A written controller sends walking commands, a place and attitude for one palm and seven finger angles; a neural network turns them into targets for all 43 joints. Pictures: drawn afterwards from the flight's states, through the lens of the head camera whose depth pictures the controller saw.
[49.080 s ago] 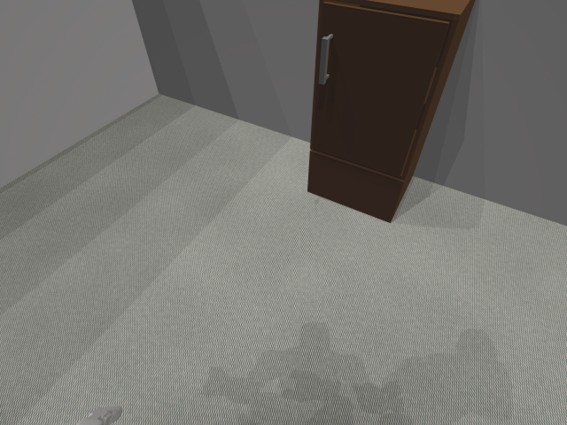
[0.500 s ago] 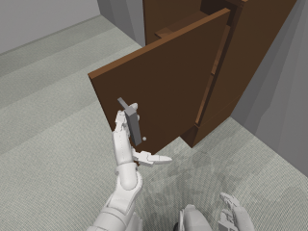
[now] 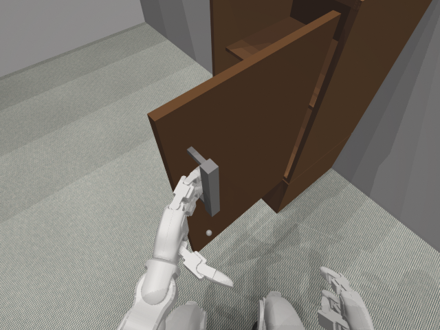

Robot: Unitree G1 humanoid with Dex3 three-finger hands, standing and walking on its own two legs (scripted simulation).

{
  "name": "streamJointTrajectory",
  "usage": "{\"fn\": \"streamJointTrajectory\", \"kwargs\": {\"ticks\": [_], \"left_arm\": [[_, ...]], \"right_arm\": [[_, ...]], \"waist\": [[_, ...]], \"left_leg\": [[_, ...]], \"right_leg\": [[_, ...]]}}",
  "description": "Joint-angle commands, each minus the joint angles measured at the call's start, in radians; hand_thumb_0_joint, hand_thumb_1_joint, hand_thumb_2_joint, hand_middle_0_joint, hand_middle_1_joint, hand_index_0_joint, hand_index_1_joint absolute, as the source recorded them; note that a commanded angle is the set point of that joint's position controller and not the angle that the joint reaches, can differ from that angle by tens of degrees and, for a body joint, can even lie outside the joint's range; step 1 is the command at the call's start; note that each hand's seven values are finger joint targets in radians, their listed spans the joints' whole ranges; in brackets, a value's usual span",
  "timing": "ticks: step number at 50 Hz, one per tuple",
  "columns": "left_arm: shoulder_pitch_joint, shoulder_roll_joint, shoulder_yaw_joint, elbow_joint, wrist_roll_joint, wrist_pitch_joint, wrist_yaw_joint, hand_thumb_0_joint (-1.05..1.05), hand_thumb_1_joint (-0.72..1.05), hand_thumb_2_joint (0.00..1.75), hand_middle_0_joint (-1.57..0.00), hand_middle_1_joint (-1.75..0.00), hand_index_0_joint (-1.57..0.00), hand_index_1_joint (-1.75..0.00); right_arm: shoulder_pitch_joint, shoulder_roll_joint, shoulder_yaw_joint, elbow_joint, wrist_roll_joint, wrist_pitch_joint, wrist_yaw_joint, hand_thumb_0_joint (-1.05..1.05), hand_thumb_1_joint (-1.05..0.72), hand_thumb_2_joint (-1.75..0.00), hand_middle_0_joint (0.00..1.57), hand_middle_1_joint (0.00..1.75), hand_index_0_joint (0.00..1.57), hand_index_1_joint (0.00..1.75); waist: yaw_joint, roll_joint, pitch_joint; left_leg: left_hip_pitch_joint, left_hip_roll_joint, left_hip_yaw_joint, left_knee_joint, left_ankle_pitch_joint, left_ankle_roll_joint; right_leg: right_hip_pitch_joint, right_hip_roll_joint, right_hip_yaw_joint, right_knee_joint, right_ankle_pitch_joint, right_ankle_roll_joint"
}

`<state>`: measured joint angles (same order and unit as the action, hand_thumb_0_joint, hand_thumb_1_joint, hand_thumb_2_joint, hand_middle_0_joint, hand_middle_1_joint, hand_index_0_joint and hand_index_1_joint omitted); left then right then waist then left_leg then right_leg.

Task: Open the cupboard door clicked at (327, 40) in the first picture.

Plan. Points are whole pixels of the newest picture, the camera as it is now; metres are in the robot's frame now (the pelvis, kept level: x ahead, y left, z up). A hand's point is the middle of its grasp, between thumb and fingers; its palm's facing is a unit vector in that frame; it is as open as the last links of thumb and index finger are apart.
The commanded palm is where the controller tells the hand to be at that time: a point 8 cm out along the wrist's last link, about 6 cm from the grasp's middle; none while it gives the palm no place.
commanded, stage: slide the hand sideways off the handle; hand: left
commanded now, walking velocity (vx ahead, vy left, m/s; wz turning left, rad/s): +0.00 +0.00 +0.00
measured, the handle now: (203, 183) +0.36 +0.05 +0.05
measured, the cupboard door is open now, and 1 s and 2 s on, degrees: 92 91 91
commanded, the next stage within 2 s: draw the hand back to the body in 0.66 s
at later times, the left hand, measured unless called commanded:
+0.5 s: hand (180, 248) +0.25 +0.08 +0.04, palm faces -0.12 -0.99 -0.04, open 16.1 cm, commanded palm +0.22 +0.16 +0.04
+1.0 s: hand (134, 251) +0.23 +0.14 +0.09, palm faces -0.08 -0.99 -0.08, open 16.3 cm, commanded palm +0.20 +0.20 +0.09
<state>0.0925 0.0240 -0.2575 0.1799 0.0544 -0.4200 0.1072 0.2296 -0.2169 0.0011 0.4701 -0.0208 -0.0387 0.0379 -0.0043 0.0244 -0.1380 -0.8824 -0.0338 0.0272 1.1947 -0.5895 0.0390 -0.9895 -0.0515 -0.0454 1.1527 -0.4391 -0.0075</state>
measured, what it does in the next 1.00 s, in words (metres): stands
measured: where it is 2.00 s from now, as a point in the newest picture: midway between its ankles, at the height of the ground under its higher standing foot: outside the picture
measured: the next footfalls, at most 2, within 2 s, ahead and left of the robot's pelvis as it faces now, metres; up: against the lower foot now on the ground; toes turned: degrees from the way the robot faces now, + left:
none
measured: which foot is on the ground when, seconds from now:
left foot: down 0.00-1.00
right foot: down 0.00-1.00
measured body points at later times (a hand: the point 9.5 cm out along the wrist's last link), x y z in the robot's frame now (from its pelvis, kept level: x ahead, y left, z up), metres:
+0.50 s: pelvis +0.02 -0.02 +0.00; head +0.10 -0.03 +0.44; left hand +0.25 +0.13 +0.05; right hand +0.21 -0.25 -0.09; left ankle +0.00 +0.09 -0.64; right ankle +0.07 -0.12 -0.64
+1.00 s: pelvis +0.01 -0.01 +0.01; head +0.06 -0.02 +0.45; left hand +0.22 +0.19 +0.10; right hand +0.20 -0.23 -0.07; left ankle +0.00 +0.09 -0.64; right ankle +0.06 -0.12 -0.64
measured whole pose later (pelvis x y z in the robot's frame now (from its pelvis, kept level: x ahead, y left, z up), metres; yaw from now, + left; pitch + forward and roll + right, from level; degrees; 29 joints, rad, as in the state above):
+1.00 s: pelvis +0.01 -0.01 +0.01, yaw +0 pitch +14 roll -1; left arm 0.46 0.21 0.04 -0.25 -0.20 -0.26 -0.18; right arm 0.26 -0.22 0.02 0.41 0.04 -0.09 -0.06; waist 0.00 0.05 -0.15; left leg -0.81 -0.01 -0.01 1.18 -0.61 0.02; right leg -0.91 -0.03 -0.08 1.12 -0.45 -0.02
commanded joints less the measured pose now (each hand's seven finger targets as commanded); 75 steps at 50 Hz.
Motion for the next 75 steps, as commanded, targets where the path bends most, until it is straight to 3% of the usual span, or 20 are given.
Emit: {"fn": "streamJointTrajectory", "kwargs": {"ticks": [1, 6, 11, 17, 21, 29, 36, 38, 41, 44, 48, 51, 58, 63, 64, 65, 66, 67, 72, 75], "left_arm": [[-0.102, 0.002, 0.033, -0.285, -0.037, -0.036, -0.018, 0.0, -0.5, 0.3, -0.15, -0.3, -0.15, -0.3], [-0.025, 0.027, 0.065, -0.364, -0.095, -0.03, -0.071, 0.0, -0.5, 0.3, -0.15, -0.3, -0.15, -0.3], [0.074, 0.068, 0.11, -0.348, -0.101, -0.025, -0.106, 0.0, -0.5, 0.3, -0.15, -0.3, -0.15, -0.3], [0.168, 0.124, 0.179, -0.41, -0.126, -0.022, -0.151, 0.0, -0.5, 0.3, -0.15, -0.3, -0.15, -0.3], [0.243, 0.161, 0.242, -0.433, -0.168, -0.014, -0.183, 0.0, -0.5, 0.3, -0.15, -0.3, -0.15, -0.3], [0.314, 0.221, 0.335, -0.461, -0.226, -0.052, -0.254, 0.0, -0.5, 0.3, -0.15, -0.3, -0.15, -0.3], [0.234, 0.196, 0.255, -0.5, -0.262, -0.057, -0.354, 0.0, -0.5, 0.3, -0.15, -0.3, -0.15, -0.3], [0.226, 0.214, 0.272, -0.505, -0.268, -0.049, -0.36, 0.0, -0.5, 0.3, -0.15, -0.3, -0.15, -0.3], [0.295, 0.314, 0.37, -0.611, -0.273, -0.01, -0.332, 0.0, -0.5, 0.3, -0.15, -0.3, -0.15, -0.3], [0.367, 0.308, 0.394, -0.662, -0.272, 0.047, -0.294, 0.0, -0.5, 0.3, -0.15, -0.3, -0.15, -0.3], [0.379, 0.267, 0.371, -0.616, -0.276, 0.116, -0.27, 0.0, -0.5, 0.3, -0.15, -0.3, -0.15, -0.3], [0.354, 0.235, 0.314, -0.625, -0.277, 0.132, -0.29, 0.0, -0.5, 0.3, -0.15, -0.3, -0.15, -0.3], [0.406, 0.339, 0.424, -0.715, -0.29, 0.126, -0.307, 0.0, -0.5, 0.3, -0.15, -0.3, -0.15, -0.3], [0.406, 0.342, 0.47, -0.736, -0.321, 0.146, -0.303, 0.0, -0.32, 0.37, -0.16, -0.3, -0.16, -0.3], [0.433, 0.483, 0.499, -0.775, -0.16, 0.213, -0.162, 0.0, -0.29, 0.39, -0.16, -0.3, -0.16, -0.3], [0.464, 0.378, 0.437, -0.798, -0.144, 0.256, -0.1, 0.0, -0.26, 0.4, -0.16, -0.3, -0.16, -0.3], [0.47, 0.359, 0.423, -0.806, -0.134, 0.279, -0.07, 0.0, -0.22, 0.42, -0.16, -0.3, -0.16, -0.3], [0.489, 0.321, 0.387, -0.802, -0.118, 0.297, -0.05, 0.0, -0.18, 0.43, -0.16, -0.3, -0.16, -0.3], [0.454, 0.392, 0.451, -0.793, -0.081, 0.33, 0.021, 0.0, -0.01, 0.51, -0.17, -0.3, -0.17, -0.3], [0.411, 0.411, 0.478, -0.81, -0.07, 0.325, 0.04, 0.0, 0.09, 0.55, -0.17, -0.3, -0.17, -0.3]], "right_arm": [[-0.043, -0.107, -0.036, -0.169, 0.008, -0.042, -0.022, 0.0, -0.9, -0.9, 0.2, 0.3, 0.2, 0.3], [-0.046, -0.102, -0.031, -0.17, 0.015, -0.061, -0.047, 0.0, -0.9, -0.9, 0.2, 0.3, 0.2, 0.3], [-0.042, -0.102, -0.028, -0.17, 0.014, -0.068, -0.051, 0.0, -0.9, -0.9, 0.2, 0.3, 0.2, 0.3], [-0.039, -0.098, -0.033, -0.184, 0.016, -0.073, -0.056, 0.0, -0.9, -0.9, 0.2, 0.3, 0.2, 0.3], [-0.035, -0.101, -0.036, -0.19, 0.022, -0.076, -0.064, 0.0, -0.9, -0.9, 0.2, 0.3, 0.2, 0.3], [-0.037, -0.107, -0.043, -0.182, 0.026, -0.101, -0.078, 0.0, -0.9, -0.9, 0.2, 0.3, 0.2, 0.3], [-0.031, -0.13, -0.04, -0.182, 0.03, -0.139, -0.089, 0.0, -0.9, -0.9, 0.2, 0.3, 0.2, 0.3], [-0.031, -0.135, -0.042, -0.179, 0.03, -0.148, -0.092, 0.0, -0.9, -0.9, 0.2, 0.3, 0.2, 0.3], [-0.026, -0.135, -0.045, -0.207, 0.036, -0.141, -0.096, 0.0, -0.9, -0.9, 0.2, 0.3, 0.2, 0.3], [-0.023, -0.12, -0.042, -0.231, 0.05, -0.122, -0.097, 0.0, -0.9, -0.9, 0.2, 0.3, 0.2, 0.3], [-0.024, -0.121, -0.029, -0.236, 0.059, -0.108, -0.103, 0.0, -0.9, -0.9, 0.2, 0.3, 0.2, 0.3], [-0.026, -0.135, -0.016, -0.246, 0.059, -0.119, -0.11, 0.0, -0.9, -0.9, 0.2, 0.3, 0.2, 0.3], [-0.003, -0.132, -0.008, -0.24, 0.056, -0.15, -0.116, 0.0, -0.9, -0.9, 0.2, 0.3, 0.2, 0.3], [-0.009, -0.126, -0.003, -0.221, 0.064, -0.162, -0.115, 0.0, -0.9, -0.9, 0.2, 0.3, 0.2, 0.3], [-0.004, -0.122, -0.011, -0.21, 0.049, -0.141, -0.141, 0.0, -0.9, -0.9, 0.2, 0.3, 0.2, 0.3], [0.002, -0.103, -0.001, -0.217, 0.043, -0.137, -0.147, 0.0, -0.9, -0.9, 0.2, 0.3, 0.2, 0.3], [-0.001, -0.107, -0.002, -0.211, 0.042, -0.14, -0.147, 0.0, -0.9, -0.9, 0.2, 0.3, 0.2, 0.3], [-0.001, -0.102, 0.003, -0.194, 0.041, -0.137, -0.146, 0.0, -0.9, -0.9, 0.2, 0.3, 0.2, 0.3], [-0.021, -0.117, 0.003, -0.154, 0.034, -0.136, -0.154, 0.0, -0.9, -0.9, 0.2, 0.3, 0.2, 0.3], [-0.028, -0.118, 0.009, -0.132, 0.032, -0.15, -0.156, 0.0, -0.9, -0.9, 0.2, 0.3, 0.2, 0.3]], "waist": [[-0.004, -0.085, -0.28], [-0.007, -0.102, -0.301], [-0.002, -0.087, -0.24], [0.014, -0.052, -0.289], [0.016, -0.099, -0.285], [0.015, -0.09, -0.276], [-0.043, -0.065, -0.246], [-0.03, -0.036, -0.262], [0.02, -0.006, -0.346], [0.037, 0.009, -0.332], [0.0, -0.067, -0.18], [-0.025, -0.05, -0.093], [0.016, 0.017, -0.128], [0.017, 0.045, -0.091], [0.061, 0.059, -0.124], [0.033, 0.077, -0.069], [0.027, 0.041, -0.058], [0.026, 0.08, -0.025], [0.029, -0.012, -0.001], [0.035, 0.032, 0.006]], "left_leg": [[0.059, 0.005, -0.074, -0.226, 0.219, -0.039], [0.047, -0.001, -0.07, -0.207, 0.244, -0.032], [0.008, -0.004, -0.063, -0.188, 0.223, -0.033], [0.004, -0.008, -0.047, -0.163, 0.27, -0.033], [-0.032, -0.009, -0.044, -0.149, 0.272, -0.031], [-0.094, -0.008, -0.038, -0.096, 0.241, -0.036], [-0.093, -0.002, -0.053, -0.063, 0.209, -0.025], [-0.081, -0.002, -0.055, -0.065, 0.202, -0.028], [-0.015, -0.005, -0.055, -0.119, 0.255, -0.028], [0.059, -0.006, -0.053, -0.189, 0.29, -0.032], [0.061, 0.002, -0.066, -0.25, 0.205, -0.031], [0.087, 0.006, -0.076, -0.289, 0.151, -0.027], [0.203, 0.015, -0.085, -0.361, 0.246, -0.042], [0.255, 0.024, -0.087, -0.401, 0.306, -0.053], [0.284, 0.043, -0.076, -0.47, 0.311, -0.038], [0.298, 0.037, -0.075, -0.487, 0.32, -0.039], [0.3, 0.043, -0.085, -0.495, 0.326, -0.041], [0.321, 0.046, -0.073, -0.5, 0.357, -0.037], [0.413, 0.055, -0.074, -0.562, 0.432, -0.034], [0.477, 0.058, -0.076, -0.612, 0.469, -0.042]], "right_leg": [[0.297, 0.037, 0.004, -0.155, 0.118, -0.042], [0.341, 0.035, 0.014, -0.154, 0.168, -0.033], [0.313, 0.034, 0.023, -0.153, 0.15, -0.033], [0.355, 0.031, 0.039, -0.139, 0.221, -0.03], [0.403, 0.031, 0.059, -0.153, 0.241, -0.025], [0.407, 0.019, 0.109, -0.155, 0.216, -0.013], [0.304, 0.026, 0.097, -0.155, 0.109, -0.014], [0.285, 0.027, 0.086, -0.144, 0.081, -0.017], [0.369, 0.036, 0.07, -0.15, 0.122, -0.024], [0.412, 0.044, 0.034, -0.173, 0.169, -0.023], [0.392, 0.051, 0.014, -0.255, 0.058, -0.013], [0.364, 0.054, 0.005, -0.3, -0.01, -0.012], [0.452, 0.061, -0.024, -0.302, 0.1, -0.022], [0.498, 0.067, -0.036, -0.334, 0.16, -0.021], [0.557, 0.038, 0.017, -0.377, 0.147, -0.028], [0.552, 0.035, 0.006, -0.4, 0.151, -0.023], [0.561, 0.036, 0.0, -0.413, 0.152, -0.022], [0.568, 0.031, 0.0, -0.424, 0.166, -0.019], [0.659, 0.036, -0.01, -0.497, 0.227, -0.015], [0.701, 0.034, -0.012, -0.53, 0.241, -0.015]]}}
